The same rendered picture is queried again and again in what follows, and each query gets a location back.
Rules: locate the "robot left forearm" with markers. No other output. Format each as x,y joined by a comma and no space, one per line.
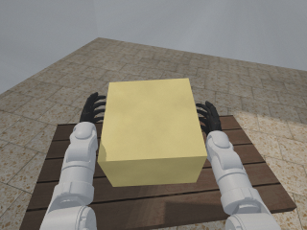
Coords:
76,176

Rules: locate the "robot right forearm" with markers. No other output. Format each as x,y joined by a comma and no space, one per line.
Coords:
238,195

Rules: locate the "left robot upper arm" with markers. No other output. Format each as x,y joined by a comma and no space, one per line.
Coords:
72,218

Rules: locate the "robot right hand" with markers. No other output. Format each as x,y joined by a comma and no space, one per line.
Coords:
212,121

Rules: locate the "robot left hand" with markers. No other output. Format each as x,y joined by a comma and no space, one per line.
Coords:
89,111

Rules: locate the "table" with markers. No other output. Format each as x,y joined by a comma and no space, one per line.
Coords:
149,207

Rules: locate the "right robot upper arm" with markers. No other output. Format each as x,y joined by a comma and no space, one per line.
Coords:
252,221

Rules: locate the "carton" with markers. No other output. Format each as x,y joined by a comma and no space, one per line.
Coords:
151,134

